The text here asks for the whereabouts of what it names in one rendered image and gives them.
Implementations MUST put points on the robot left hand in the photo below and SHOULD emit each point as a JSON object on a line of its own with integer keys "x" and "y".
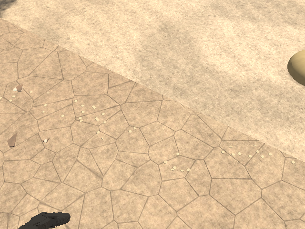
{"x": 46, "y": 220}

